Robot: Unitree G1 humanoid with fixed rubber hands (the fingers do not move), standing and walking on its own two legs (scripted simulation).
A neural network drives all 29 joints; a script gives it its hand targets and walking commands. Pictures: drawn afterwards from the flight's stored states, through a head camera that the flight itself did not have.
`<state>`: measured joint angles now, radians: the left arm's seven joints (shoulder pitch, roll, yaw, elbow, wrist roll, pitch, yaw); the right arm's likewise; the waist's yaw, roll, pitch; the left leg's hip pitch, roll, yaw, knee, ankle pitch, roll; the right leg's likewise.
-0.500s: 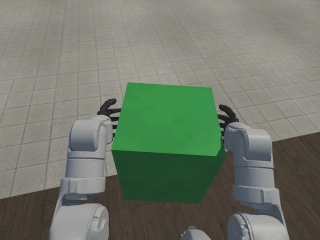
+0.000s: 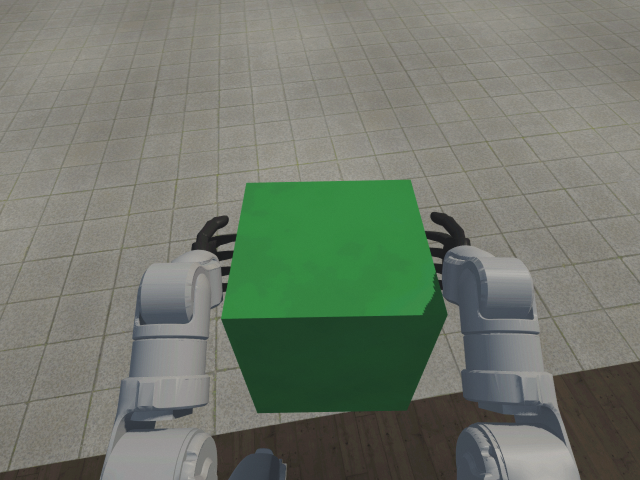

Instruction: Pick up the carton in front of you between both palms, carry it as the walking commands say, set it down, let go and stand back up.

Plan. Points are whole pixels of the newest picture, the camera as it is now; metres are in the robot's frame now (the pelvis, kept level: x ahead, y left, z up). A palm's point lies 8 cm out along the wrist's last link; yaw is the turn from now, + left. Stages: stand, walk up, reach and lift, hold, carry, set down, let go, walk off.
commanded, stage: carry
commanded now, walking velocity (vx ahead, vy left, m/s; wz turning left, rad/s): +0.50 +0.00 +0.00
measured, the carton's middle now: (330, 302) +0.35 +0.01 +0.01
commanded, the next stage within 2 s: none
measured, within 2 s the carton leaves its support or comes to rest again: neither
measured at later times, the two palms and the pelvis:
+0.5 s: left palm (244, 129) +0.67 +0.18 +0.07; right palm (418, 138) +0.64 -0.12 +0.07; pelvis +0.29 +0.05 -0.03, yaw -2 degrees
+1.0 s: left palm (277, 62) +0.93 +0.15 +0.05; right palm (413, 60) +0.94 -0.15 +0.05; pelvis +0.59 -0.01 -0.03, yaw +1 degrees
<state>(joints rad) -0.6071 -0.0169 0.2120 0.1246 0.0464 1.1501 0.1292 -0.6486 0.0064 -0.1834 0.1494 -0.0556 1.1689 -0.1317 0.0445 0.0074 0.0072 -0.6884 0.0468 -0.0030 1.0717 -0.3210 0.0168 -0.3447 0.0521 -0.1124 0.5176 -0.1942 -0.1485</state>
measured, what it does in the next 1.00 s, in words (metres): goes down: left foot, then right foot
